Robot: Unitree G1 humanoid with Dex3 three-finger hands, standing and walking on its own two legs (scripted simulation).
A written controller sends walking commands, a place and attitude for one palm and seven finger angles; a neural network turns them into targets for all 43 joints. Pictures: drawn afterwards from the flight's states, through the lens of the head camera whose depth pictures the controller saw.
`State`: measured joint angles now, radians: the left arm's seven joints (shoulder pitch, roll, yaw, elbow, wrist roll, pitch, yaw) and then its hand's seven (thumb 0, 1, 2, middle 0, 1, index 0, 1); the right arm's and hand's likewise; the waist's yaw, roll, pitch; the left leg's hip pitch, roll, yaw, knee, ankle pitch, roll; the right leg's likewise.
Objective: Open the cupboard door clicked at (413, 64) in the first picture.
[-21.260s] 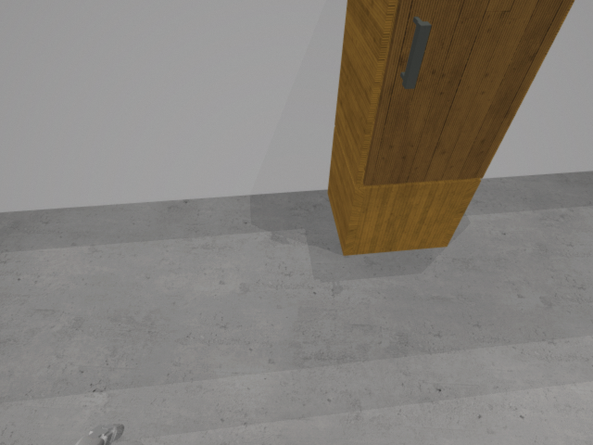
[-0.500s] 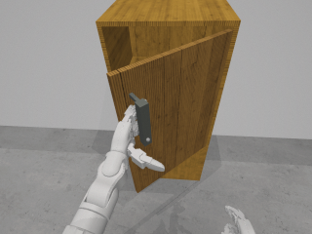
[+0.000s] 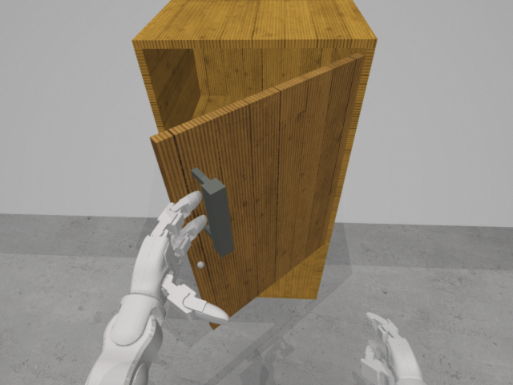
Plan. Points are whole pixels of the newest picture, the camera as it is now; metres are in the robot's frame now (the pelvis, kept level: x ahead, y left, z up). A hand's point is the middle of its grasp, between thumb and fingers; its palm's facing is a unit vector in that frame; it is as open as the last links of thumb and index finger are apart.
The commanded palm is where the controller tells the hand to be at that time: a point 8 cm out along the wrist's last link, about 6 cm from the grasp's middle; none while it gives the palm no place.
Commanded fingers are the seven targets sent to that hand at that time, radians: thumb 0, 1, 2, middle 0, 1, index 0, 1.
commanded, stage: slide the hand sideways off the handle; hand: left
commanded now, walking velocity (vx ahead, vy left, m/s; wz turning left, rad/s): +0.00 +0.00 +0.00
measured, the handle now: (211, 212) +0.35 +0.10 +0.11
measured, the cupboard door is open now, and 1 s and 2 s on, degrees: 42 42 42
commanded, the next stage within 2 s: draw the hand back to the body in 0.40 s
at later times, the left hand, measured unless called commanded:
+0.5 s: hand (154, 289) +0.22 +0.16 +0.10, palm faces +0.00 -1.00 -0.04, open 16.3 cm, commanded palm +0.19 +0.21 +0.11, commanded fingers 0.00 -0.50 0.30 -0.15 -0.30 -0.15 -0.30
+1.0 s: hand (107, 293) +0.20 +0.20 +0.12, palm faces +0.05 -1.00 -0.07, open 16.2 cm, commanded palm +0.16 +0.26 +0.13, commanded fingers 0.00 -0.29 0.39 -0.16 -0.30 -0.16 -0.30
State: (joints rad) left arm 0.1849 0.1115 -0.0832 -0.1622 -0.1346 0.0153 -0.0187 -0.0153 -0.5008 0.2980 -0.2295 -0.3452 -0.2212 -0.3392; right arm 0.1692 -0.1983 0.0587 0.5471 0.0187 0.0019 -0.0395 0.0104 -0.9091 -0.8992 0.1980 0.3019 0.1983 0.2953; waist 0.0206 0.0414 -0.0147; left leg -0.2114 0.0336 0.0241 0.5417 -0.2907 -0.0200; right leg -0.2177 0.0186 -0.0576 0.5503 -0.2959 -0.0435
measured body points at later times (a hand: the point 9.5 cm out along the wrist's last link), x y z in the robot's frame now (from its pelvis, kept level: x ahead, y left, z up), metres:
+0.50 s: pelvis +0.00 +0.00 -0.01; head +0.00 -0.02 +0.44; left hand +0.21 +0.21 +0.11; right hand +0.20 -0.21 -0.09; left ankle +0.00 +0.13 -0.73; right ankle +0.00 -0.09 -0.73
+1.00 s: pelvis +0.00 +0.02 -0.01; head -0.02 +0.00 +0.44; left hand +0.19 +0.26 +0.13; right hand +0.21 -0.18 -0.07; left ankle +0.00 +0.13 -0.73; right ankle +0.00 -0.09 -0.73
